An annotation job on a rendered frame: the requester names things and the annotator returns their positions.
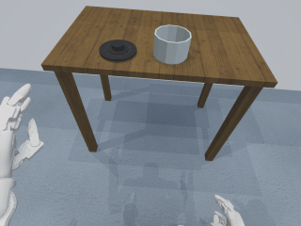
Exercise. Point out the right robot hand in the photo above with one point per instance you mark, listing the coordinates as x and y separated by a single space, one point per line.
232 217

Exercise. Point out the table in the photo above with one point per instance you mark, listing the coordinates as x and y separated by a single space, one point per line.
220 52

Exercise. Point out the knob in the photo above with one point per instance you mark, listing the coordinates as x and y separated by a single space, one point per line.
117 44

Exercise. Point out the lid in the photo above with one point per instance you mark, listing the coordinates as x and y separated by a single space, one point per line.
107 52

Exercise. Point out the left robot hand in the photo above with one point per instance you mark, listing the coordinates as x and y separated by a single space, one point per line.
11 110

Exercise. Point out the pot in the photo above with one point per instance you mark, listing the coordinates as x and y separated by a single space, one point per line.
171 44

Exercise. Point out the left robot forearm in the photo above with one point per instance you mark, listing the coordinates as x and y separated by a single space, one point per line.
8 200

